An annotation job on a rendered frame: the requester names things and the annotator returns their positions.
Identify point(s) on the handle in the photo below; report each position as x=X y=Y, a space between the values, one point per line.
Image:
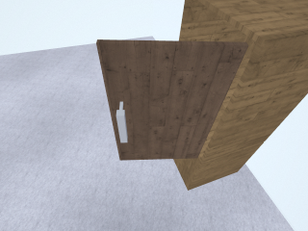
x=121 y=123

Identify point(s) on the cupboard door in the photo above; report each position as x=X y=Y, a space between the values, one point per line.
x=171 y=90

